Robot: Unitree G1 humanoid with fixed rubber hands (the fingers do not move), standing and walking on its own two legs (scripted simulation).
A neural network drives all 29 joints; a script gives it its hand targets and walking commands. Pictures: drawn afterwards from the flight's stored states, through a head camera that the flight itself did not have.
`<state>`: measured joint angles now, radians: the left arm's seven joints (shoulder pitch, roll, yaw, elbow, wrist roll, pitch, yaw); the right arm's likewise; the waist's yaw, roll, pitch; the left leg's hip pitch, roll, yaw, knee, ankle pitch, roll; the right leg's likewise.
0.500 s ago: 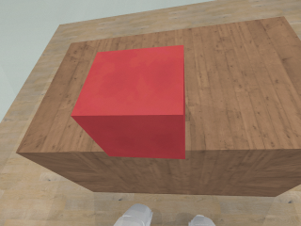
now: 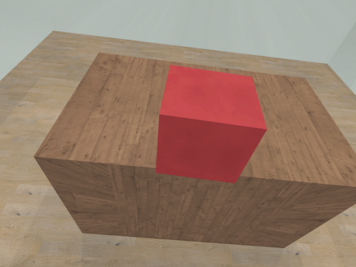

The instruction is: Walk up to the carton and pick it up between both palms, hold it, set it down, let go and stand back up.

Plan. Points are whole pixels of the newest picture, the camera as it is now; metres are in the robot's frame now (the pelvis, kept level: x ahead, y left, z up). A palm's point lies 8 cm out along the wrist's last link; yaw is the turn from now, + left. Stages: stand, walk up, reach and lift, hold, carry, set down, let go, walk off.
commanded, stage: walk up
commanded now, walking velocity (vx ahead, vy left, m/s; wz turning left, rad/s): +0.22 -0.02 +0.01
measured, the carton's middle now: (203, 125) +0.51 -0.04 +0.02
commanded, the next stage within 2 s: none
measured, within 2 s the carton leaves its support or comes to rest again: neither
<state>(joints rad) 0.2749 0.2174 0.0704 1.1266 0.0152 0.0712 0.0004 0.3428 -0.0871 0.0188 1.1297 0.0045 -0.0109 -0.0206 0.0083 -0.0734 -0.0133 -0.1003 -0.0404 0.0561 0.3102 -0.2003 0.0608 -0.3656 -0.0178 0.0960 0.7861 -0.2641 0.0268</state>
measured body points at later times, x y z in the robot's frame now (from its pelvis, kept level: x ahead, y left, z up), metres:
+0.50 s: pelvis +0.06 -0.05 -0.01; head +0.07 -0.05 +0.44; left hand +0.18 +0.16 -0.16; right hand -0.10 -0.23 -0.16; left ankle -0.02 +0.06 -0.75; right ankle +0.12 -0.18 -0.74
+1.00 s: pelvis +0.13 -0.08 -0.02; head +0.18 -0.12 +0.43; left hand +0.09 +0.15 -0.15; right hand +0.22 -0.33 -0.19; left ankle +0.11 +0.09 -0.66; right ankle +0.13 -0.17 -0.75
